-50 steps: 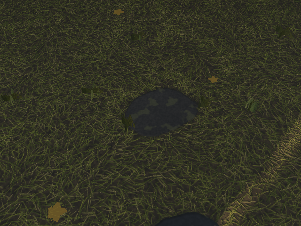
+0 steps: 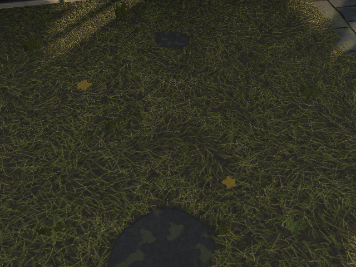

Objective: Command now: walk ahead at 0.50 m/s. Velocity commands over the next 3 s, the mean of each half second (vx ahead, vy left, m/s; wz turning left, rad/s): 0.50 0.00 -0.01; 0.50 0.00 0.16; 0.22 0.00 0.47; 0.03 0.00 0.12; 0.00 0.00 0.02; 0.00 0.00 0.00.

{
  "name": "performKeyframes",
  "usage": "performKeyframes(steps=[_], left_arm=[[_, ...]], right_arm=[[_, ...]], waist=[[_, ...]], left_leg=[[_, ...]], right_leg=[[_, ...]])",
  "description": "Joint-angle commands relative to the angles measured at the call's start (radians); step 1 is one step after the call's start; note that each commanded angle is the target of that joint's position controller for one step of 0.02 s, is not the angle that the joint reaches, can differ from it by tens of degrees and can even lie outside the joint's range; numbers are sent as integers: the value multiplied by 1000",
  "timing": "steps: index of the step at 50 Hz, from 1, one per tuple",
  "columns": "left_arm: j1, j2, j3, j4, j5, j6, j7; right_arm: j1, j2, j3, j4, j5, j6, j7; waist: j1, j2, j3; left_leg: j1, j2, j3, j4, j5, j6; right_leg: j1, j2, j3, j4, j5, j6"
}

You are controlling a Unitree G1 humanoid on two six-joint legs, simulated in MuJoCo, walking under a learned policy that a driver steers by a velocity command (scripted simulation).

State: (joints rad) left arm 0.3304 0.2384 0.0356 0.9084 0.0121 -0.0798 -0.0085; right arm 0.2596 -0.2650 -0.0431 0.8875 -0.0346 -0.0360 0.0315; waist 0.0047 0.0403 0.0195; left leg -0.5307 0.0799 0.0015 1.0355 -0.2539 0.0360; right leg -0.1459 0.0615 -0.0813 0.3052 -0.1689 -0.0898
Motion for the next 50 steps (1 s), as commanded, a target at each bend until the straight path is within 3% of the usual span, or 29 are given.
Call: performKeyframes(steps=[1, 6, 11, 13, 14, 15, 16, 17, 18, 19, 20, 22, 25, 28, 33, 36, 38, 40, 41, 42, 43, 44, 45, 46, 47, 48, 49, 50], left_arm=[[31, 118, 26, -22, -7, -21, 2], [103, 120, 25, 24, -5, -18, 1], [153, 134, 27, 68, 7, -11, 13], [130, 147, 30, 75, 10, -9, 18], [115, 155, 32, 78, 11, -6, 19], [101, 151, 30, 79, 9, -2, 19], [100, 123, 19, 57, 2, -4, 18], [216, 13, -3, 33, -34, -5, 7], [158, 115, 23, 46, -3, -3, 12], [80, 118, 29, 22, -1, -4, 9], [37, 100, 24, 15, -2, -8, 4], [45, 70, 21, 24, 18, 14, -4], [28, 44, 18, 23, 26, 39, -19], [-101, 48, 16, -17, 25, 46, -24], [-282, 27, 2, -74, 14, 40, -26], [-360, 34, 0, -102, 13, 36, -23], [-382, 46, 3, -120, 13, 30, -20], [-347, 61, 9, -120, 11, 18, -16], [-278, 74, 16, -102, 11, 10, -10], [-139, 90, 27, -57, 16, -1, -2], [36, 148, 48, -10, 37, -15, 12], [151, 269, 78, -8, 62, -15, 22], [110, 249, 77, -15, 34, 3, 16], [0, 173, 58, -33, 20, 9, 13], [-78, 106, 41, -46, 14, 5, 10], [-106, 74, 32, -45, 14, -1, 12], [-109, 55, 27, -34, 9, -7, 17], [-98, 51, 26, -26, 8, -16, 19]], right_arm=[[-15, -42, -8, -51, -4, 6, 7], [-191, -20, 9, -105, 5, 0, 8], [-279, -39, 9, -143, 7, -9, 2], [-235, -51, 2, -135, 6, -17, -5], [-154, -63, -7, -110, 4, -22, -12], [4, -79, -19, -55, -3, -32, -20], [188, -145, -40, -7, -24, -42, -33], [271, -268, -73, 5, -34, -38, -36], [200, -218, -65, 0, 11, -25, -28], [87, -166, -51, -17, 21, -23, -26], [29, -100, -34, -23, 18, -30, -21], [-1, -45, -17, -2, 21, -42, -25], [61, -63, -20, 35, 27, -63, -26], [111, -74, -22, 61, 28, -66, -26], [182, -71, -18, 94, 26, -64, -27], [236, -70, -17, 119, 21, -60, -32], [244, -80, -19, 129, 16, -55, -39], [214, -99, -25, 127, 11, -50, -44], [190, -109, -28, 122, 10, -49, -45], [168, -111, -29, 120, 16, -47, -42], [163, -85, -21, 104, 24, -49, -39], [255, 29, 4, 67, 63, -49, -33], [257, -41, -17, 79, 45, -40, -41], [186, -71, -31, 72, 32, -31, -41], [138, -50, -29, 63, 29, -30, -32], [124, -29, -30, 63, 25, -23, -26], [129, -20, -32, 62, 10, -9, -19], [137, -4, -31, 65, 4, 5, -11]], waist=[[-16, -95, 36], [26, -97, 65], [41, -105, 83], [10, -110, 63], [-27, -112, 20], [-95, -81, -62], [-157, -16, -181], [-118, 232, -312], [-108, 109, -283], [-63, 54, -124], [-44, 2, -55], [11, 31, 2], [27, 25, 3], [8, 14, 48], [-36, 18, 75], [-63, 21, 85], [-58, 24, 91], [-29, 29, 75], [5, 32, 44], [68, 5, -26], [127, -51, -143], [114, -253, -311], [99, -238, -332], [55, -136, -169], [33, -98, -63], [12, -111, -14], [-11, -134, 13], [-23, -138, 12]], left_leg=[[-119, 41, 4, -62, 102, -26], [-108, 21, 45, -307, 234, -32], [-79, -13, 60, -438, 189, 15], [13, -46, 75, -481, 114, 47], [122, -79, 89, -508, 85, 66], [314, -107, 104, -572, 117, 91], [583, 32, -47, -580, 69, 138], [870, 336, -546, -672, -24, 277], [806, 324, -666, -764, -42, 275], [665, 289, -490, -768, -46, 248], [545, 245, -385, -806, 29, 222], [401, 158, -229, -858, 134, 162], [375, 136, -154, -894, 242, 174], [401, 124, -115, -939, 232, 181], [457, 99, -49, -938, 327, 164], [530, 116, -51, -905, 399, 164], [583, 140, -77, -862, 469, 165], [604, 150, -93, -793, 575, 152], [592, 141, -91, -719, 675, 138], [554, 101, -65, -564, 724, 119], [406, 43, -32, -336, 565, 98], [72, -99, 53, 32, 65, 47], [-47, -137, -25, 182, -268, 59], [-85, -66, -64, 218, -192, 70], [-77, -27, -60, 183, -111, 67], [-46, -2, -55, 143, -68, 64], [-16, 14, -51, 117, -46, 55], [3, 16, -43, 117, -26, 47]], right_leg=[[34, -261, 204, -205, 177, -131], [82, -239, 137, -199, 273, -114], [212, -285, 132, -139, 397, -101], [241, -293, 117, -57, 570, -83], [241, -283, 102, 44, 701, -69], [199, -241, 64, 229, 735, -49], [19, -194, 32, 493, 500, -29], [-350, -5, -20, 892, -134, 23], [-455, -6, 131, 991, -327, 6], [-497, -66, 143, 995, -249, -3], [-473, -103, 139, 937, -178, -3], [-380, -147, 127, 835, -128, 13], [-373, -154, 98, 787, -81, 40], [-479, -181, 76, 679, 20, 67], [-481, -162, 32, 422, 152, 80], [-469, -140, 17, 334, 159, 67], [-465, -129, 28, 294, 116, 54], [-390, -106, 30, 250, 44, 35], [-287, -81, 24, 219, 7, 23], [-105, -55, 8, 146, 35, 5], [159, -147, 99, 134, 23, -30], [484, -462, 506, 86, -102, -124], [434, -524, 718, -34, -156, -156], [288, -478, 570, -51, -239, -125], [149, -432, 441, -94, -204, -99], [66, -387, 335, -126, -138, -64], [6, -353, 252, -143, -74, -41], [-16, -341, 200, -152, -22, -33]])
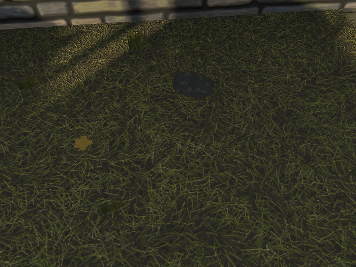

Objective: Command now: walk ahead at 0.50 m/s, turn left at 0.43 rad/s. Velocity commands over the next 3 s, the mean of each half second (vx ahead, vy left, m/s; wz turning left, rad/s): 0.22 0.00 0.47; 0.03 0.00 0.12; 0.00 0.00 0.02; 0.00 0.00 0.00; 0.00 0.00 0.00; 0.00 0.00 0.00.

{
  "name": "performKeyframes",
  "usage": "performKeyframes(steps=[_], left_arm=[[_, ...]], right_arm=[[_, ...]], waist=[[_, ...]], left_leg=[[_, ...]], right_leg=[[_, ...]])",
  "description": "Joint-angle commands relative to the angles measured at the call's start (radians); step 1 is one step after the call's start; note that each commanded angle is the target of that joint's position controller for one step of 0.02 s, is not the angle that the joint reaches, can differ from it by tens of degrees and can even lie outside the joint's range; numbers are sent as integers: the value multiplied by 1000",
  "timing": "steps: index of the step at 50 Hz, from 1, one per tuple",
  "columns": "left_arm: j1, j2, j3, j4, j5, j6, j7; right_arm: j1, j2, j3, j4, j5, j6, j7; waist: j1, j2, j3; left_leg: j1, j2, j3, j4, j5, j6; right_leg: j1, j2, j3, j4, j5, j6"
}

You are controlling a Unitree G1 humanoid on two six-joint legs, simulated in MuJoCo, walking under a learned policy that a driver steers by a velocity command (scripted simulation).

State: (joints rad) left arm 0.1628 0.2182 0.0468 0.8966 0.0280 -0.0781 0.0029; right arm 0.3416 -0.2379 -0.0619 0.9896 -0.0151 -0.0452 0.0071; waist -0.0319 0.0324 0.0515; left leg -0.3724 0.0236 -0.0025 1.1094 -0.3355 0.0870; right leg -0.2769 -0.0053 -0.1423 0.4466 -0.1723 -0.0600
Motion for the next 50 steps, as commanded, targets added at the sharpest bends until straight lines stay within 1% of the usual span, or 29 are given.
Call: performKeyframes(steps=[1, 3, 5, 8, 10, 13, 15, 16, 17, 18, 19, 20, 21, 22, 23, 24, 26, 28, 32, 35, 38, 40, 41, 42, 43, 44, 46, 47, 50], left_arm=[[92, 74, 16, -6, -10, -28, 8], [114, 89, 20, 5, -15, -42, 11], [132, 89, 19, 14, -13, -44, 14], [123, 96, 17, 14, -15, -32, 21], [144, 118, 23, 18, -18, -24, 26], [157, 143, 35, 22, -21, -5, 35], [146, 159, 45, 15, -22, 13, 42], [139, 165, 49, 9, -23, 26, 41], [167, 176, 53, 0, -22, 35, 36], [255, 68, 33, -41, -13, 43, 26], [245, 86, 29, -50, -13, 62, 26], [189, 92, 28, -50, -13, 72, 27], [128, 83, 26, -56, -14, 71, 26], [101, 87, 27, -55, -7, 72, 28], [118, 95, 31, -51, 7, 83, 29], [145, 93, 31, -36, 12, 98, 29], [175, 72, 27, -21, 0, 113, 27], [159, 65, 25, -19, -4, 122, 27], [105, 72, 24, -22, -6, 134, 31], [104, 70, 22, -12, -13, 132, 33], [162, 52, 17, 21, -19, 119, 38], [214, 43, 10, 49, -12, 102, 42], [223, 77, 10, 49, 5, 90, 45], [156, 108, 11, 38, -4, 81, 42], [87, 64, -3, 30, -7, 68, 34], [62, 57, -8, 32, -6, 56, 31], [94, 76, -5, 55, -12, 47, 33], [117, 70, -6, 66, -17, 45, 34], [163, 49, -11, 95, -16, 53, 36]], right_arm=[[43, -23, -12, -45, -15, 23, 18], [-2, -18, -15, -67, -14, 36, 21], [-47, -11, -12, -91, -15, 42, 21], [-148, 10, 4, -134, -12, 40, 32], [-195, 7, 9, -154, -15, 42, 38], [-192, -28, 1, -173, -26, 42, 38], [-127, -55, -12, -165, -32, 35, 33], [-55, -67, -21, -146, -34, 23, 26], [16, -128, -39, -135, -42, 5, 13], [-7, -246, -67, -147, -34, 4, 1], [51, -262, -75, -163, 14, 24, -3], [-7, -216, -64, -180, 20, 40, -12], [-86, -145, -42, -191, 16, 47, -20], [-130, -100, -27, -188, 13, 49, -24], [-149, -76, -19, -189, 15, 48, -29], [-152, -68, -14, -186, 6, 43, -28], [-145, -86, -15, -178, -4, 31, -22], [-145, -99, -14, -170, -8, 26, -19], [-144, -100, -9, -153, -11, 41, -19], [-147, -107, -8, -138, -14, 53, -20], [-144, -103, -6, -117, -8, 63, -27], [-126, -86, -1, -96, 4, 69, -32], [-98, -51, 9, -91, 10, 65, -30], [-99, -27, 11, -88, 29, 61, -26], [-137, -34, 14, -77, 15, 56, -21], [-136, -29, 17, -65, 4, 51, -16], [-119, -57, 14, -39, -3, 42, -14], [-109, -67, 14, -27, -2, 38, -14], [-95, -44, 23, 15, 6, 34, -20]], waist=[[10, -119, -23], [-5, -100, 0], [-13, -107, 3], [2, -138, 8], [23, -138, -7], [21, -149, -35], [-1, -147, -72], [-34, -106, -114], [-72, 0, -174], [22, 214, -252], [-37, 155, -390], [-26, 42, -304], [-11, 9, -182], [15, -11, -111], [34, 12, -101], [43, 14, -119], [55, 4, -147], [52, 21, -142], [27, 72, -110], [20, 82, -87], [34, 65, -72], [53, 19, -41], [33, -59, -44], [-9, -157, -3], [-13, -155, 30], [-22, -156, 18], [-16, -156, -4], [-11, -132, -9], [8, -59, 9]], left_leg=[[-162, 73, -33, 47, 78, -10], [-207, 72, -16, 24, 124, -28], [-229, 66, 12, -53, 177, -43], [-157, 39, 72, -285, 293, -45], [-112, 17, 108, -389, 335, -37], [-69, -6, 122, -454, 247, -3], [-4, -42, 126, -504, 163, 32], [79, -70, 129, -583, 202, 53], [231, -10, 26, -673, 496, 90], [472, 289, -305, -560, 1169, 212], [526, 379, -507, -658, 1053, 349], [430, 361, -430, -720, 816, 330], [302, 308, -365, -767, 671, 290], [219, 252, -301, -801, 618, 237], [165, 215, -251, -818, 588, 206], [139, 194, -223, -824, 592, 188], [132, 175, -192, -829, 598, 172], [135, 164, -185, -851, 490, 156], [121, 151, -217, -914, 114, 130], [100, 156, -245, -932, -14, 123], [86, 161, -265, -924, -47, 106], [27, 131, -248, -902, -86, 38], [0, 91, -211, -840, -57, -10], [52, -20, -97, -795, 37, -44], [169, -23, -79, -759, 142, -48], [239, -11, -89, -764, 199, -43], [292, 16, -108, -776, 236, -37], [283, 28, -119, -780, 231, -30], [216, 35, -134, -806, 200, -26]], right_leg=[[114, -271, 226, -301, 35, -67], [120, -272, 133, -282, 314, -78], [131, -257, 39, -240, 547, -83], [111, -217, -68, -202, 609, -73], [148, -228, -91, -170, 636, -73], [228, -267, -90, -66, 705, -63], [264, -278, -88, 90, 759, -51], [256, -261, -101, 248, 704, -29], [155, -213, -114, 487, 464, 25], [-142, -61, -105, 790, -444, 69], [-254, 25, 86, 937, -527, 84], [-291, -29, 136, 943, -452, 82], [-300, -51, 144, 887, -366, 79], [-279, -72, 153, 807, -304, 77], [-225, -79, 154, 753, -265, 76], [-175, -66, 147, 734, -245, 73], [-131, -48, 146, 679, -231, 70], [-128, -45, 150, 595, -218, 72], [-98, -35, 148, 419, -220, 71], [-40, -10, 133, 308, -248, 60], [50, 7, 116, 133, -215, 31], [166, -11, 144, -115, -78, -1], [192, -126, 282, -200, -135, -25], [43, -217, 410, -253, -247, -65], [-85, -222, 403, -285, -287, -53], [-105, -188, 361, -281, -280, -21], [-86, -138, 309, -263, -239, 9], [-61, -123, 294, -251, -212, 9], [16, -105, 266, -207, -153, -2]])
Over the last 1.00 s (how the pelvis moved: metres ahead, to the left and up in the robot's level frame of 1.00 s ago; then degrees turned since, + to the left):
0.53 0.01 -0.01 7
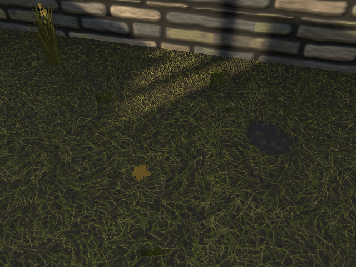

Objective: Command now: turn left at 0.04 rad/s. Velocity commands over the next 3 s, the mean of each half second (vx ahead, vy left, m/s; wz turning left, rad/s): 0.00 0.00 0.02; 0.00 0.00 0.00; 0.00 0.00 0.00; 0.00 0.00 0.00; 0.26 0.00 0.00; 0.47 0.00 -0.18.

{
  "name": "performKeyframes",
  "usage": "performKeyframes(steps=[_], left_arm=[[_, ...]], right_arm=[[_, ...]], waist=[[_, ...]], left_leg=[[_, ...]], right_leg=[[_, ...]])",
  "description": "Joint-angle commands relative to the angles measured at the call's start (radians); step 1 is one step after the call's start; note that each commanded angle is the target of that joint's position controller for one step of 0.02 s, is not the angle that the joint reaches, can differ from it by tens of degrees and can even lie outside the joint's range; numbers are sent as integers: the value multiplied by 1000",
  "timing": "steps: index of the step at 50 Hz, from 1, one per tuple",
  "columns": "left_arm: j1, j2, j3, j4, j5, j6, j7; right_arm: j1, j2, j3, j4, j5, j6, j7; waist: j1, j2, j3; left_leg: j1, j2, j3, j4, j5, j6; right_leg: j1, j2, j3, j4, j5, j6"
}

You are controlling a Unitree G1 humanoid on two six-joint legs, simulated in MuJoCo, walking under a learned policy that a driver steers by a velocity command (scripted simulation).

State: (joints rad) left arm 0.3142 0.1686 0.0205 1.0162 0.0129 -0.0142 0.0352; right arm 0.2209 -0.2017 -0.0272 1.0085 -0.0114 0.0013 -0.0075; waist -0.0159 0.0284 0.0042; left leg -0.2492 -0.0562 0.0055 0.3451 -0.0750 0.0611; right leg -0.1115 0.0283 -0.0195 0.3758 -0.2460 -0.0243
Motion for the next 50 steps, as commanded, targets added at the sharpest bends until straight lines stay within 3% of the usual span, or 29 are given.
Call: performKeyframes(steps=[1, 7, 20, 50], left_arm=[[23, 96, 14, -17, 0, -9, 3], [44, 85, 8, 21, -1, -7, 4], [61, 53, -13, 81, -2, -8, 11], [126, 24, -33, 131, -2, -11, 19]], right_arm=[[26, -74, -9, 6, 2, -12, -8], [44, -62, 0, 59, 4, -13, -18], [83, -39, 11, 131, 5, -9, -30], [110, -1, 25, 185, 8, -2, -39]], waist=[[-2, -42, 59], [10, -18, 54], [4, -38, 57], [9, -41, 76]], left_leg=[[82, 117, -145, -49, -62, -2], [77, 121, -149, -54, -42, -5], [107, 129, -140, -25, 34, -2], [101, 131, -118, 8, 61, -15]], right_leg=[[-136, -135, 138, -126, -63, -40], [-94, -126, 123, -102, -5, -45], [-67, -123, 112, -92, 83, -42], [-34, -126, 112, -89, 188, -44]])
Over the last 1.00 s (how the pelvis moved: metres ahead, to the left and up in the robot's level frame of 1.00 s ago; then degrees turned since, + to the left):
0.19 0.01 0.00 16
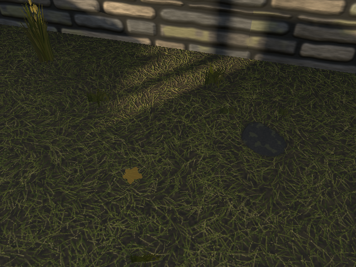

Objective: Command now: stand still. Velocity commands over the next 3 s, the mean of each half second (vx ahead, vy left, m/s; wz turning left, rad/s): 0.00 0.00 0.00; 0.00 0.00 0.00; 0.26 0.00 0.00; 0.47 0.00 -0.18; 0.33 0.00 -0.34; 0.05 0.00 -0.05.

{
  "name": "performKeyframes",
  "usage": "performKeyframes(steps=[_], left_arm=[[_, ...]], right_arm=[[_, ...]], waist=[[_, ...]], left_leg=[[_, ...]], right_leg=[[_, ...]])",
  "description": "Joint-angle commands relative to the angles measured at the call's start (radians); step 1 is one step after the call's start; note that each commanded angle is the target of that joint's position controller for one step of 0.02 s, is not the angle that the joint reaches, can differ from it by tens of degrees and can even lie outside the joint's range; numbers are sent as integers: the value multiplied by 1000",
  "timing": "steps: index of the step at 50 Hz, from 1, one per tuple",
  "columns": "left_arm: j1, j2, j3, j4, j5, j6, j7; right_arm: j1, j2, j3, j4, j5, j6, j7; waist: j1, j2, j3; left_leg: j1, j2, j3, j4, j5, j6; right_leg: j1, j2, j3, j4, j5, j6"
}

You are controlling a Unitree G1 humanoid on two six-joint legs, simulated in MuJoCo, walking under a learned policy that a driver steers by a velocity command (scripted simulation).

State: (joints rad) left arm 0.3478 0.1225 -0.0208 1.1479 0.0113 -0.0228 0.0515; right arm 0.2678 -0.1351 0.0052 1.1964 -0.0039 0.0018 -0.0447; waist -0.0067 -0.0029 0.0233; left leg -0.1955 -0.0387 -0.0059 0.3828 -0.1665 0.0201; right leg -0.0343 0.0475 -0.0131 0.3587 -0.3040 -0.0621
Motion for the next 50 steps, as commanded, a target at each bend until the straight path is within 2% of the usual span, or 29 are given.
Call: performKeyframes(steps=[1, 32, 50], left_arm=[[94, 70, 8, 0, 0, -3, 2], [150, 60, 4, 4, -2, -6, 4], [170, 58, 4, 4, -2, -6, 4]], right_arm=[[65, -66, -7, -3, 0, -2, -3], [100, -48, 5, 5, 4, 1, -7], [120, -42, 8, 2, 5, 0, -7]], waist=[[0, -10, 58], [4, -14, 68], [6, -12, 73]], left_leg=[[46, 114, -106, -28, 152, 25], [19, 116, -81, 9, 135, 6], [13, 119, -75, 19, 135, 4]], right_leg=[[-111, -145, 106, -72, 250, -6], [-83, -150, 108, -74, 385, 3], [-78, -149, 104, -71, 402, 4]])
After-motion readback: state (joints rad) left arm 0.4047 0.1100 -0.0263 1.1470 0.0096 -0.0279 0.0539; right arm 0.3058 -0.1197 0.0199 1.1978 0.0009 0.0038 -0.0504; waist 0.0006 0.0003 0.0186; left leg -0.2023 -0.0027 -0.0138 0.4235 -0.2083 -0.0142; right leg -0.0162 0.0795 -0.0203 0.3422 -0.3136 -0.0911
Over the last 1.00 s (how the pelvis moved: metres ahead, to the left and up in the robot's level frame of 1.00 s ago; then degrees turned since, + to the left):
0.04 -0.03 0.00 -1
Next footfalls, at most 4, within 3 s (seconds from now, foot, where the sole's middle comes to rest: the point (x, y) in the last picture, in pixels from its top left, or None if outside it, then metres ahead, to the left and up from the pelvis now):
1.44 left None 0.25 0.13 -0.78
1.98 right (196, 253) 0.58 -0.03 -0.78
2.48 left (176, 193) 0.85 0.04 -0.78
2.84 right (216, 223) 0.70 -0.12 -0.78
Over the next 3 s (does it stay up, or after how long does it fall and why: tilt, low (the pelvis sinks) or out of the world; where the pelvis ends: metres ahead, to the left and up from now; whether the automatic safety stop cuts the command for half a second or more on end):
stays up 0.72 0.00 0.00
